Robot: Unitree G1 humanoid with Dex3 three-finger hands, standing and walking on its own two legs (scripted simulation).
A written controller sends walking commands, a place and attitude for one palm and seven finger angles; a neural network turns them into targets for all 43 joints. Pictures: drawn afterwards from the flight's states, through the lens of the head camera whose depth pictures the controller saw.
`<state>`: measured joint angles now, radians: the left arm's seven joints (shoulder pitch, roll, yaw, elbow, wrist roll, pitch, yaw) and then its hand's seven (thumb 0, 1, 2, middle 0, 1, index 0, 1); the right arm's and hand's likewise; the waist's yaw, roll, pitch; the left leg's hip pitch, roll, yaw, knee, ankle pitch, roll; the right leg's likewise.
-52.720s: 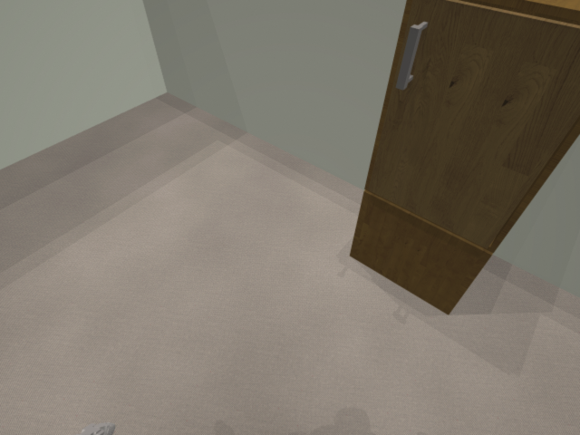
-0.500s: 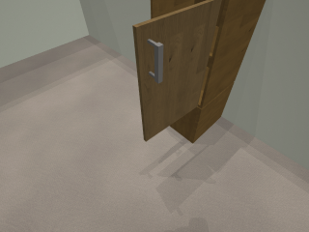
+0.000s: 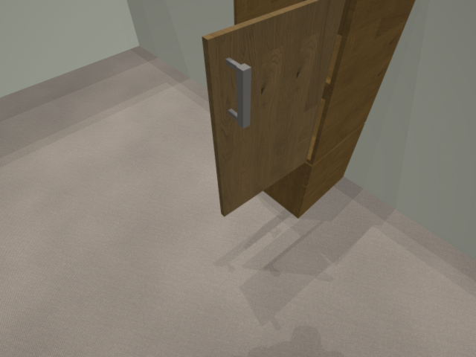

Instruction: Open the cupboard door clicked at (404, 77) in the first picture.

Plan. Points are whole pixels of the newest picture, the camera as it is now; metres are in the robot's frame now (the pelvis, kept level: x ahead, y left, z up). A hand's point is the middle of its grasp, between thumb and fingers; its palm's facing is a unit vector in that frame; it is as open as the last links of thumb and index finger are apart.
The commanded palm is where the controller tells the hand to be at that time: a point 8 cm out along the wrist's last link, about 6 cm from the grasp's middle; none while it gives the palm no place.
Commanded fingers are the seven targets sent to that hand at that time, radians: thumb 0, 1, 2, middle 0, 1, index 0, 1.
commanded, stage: look to check the result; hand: left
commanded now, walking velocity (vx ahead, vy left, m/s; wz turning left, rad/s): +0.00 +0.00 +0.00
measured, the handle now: (237, 94) +0.60 +0.03 +0.12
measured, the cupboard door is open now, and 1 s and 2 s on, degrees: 86 86 86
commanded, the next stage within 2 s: stand and wait in 0.20 s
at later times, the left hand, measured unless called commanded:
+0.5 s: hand out of the picture +0.07 +0.21 -0.16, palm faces +0.00 -0.95 -0.30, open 7.4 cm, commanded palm none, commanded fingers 0.00 0.90 0.90 -0.20 -0.30 -0.20 -0.30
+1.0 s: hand out of the picture +0.08 +0.21 -0.16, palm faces -0.02 -0.96 -0.30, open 7.4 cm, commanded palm none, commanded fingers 0.00 0.90 0.90 -0.20 -0.30 -0.20 -0.30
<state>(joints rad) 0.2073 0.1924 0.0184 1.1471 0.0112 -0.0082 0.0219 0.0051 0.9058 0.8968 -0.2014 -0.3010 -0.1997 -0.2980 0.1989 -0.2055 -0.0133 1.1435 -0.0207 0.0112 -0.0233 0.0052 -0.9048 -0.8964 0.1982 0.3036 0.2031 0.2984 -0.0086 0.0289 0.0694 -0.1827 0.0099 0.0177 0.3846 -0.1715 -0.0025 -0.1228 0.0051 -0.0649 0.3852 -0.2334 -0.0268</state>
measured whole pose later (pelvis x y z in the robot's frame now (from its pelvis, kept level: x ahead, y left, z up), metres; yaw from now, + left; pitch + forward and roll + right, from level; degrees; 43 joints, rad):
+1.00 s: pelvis +0.02 -0.01 +0.00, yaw -1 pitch -1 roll +0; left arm 0.15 0.26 0.01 1.14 0.01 -0.02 0.01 0.01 0.90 0.90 -0.20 -0.30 -0.20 -0.30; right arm 0.14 -0.27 -0.01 1.14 -0.02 0.01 -0.02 0.01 -0.90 -0.90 0.20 0.30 0.20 0.30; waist -0.01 0.02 0.07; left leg -0.12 0.03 0.02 0.32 -0.17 -0.02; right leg -0.06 0.03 -0.06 0.30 -0.22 -0.04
